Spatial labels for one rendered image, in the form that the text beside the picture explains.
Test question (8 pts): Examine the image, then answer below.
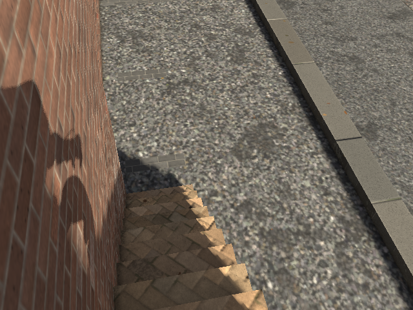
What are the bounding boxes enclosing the stairs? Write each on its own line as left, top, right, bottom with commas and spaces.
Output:
113, 184, 268, 310

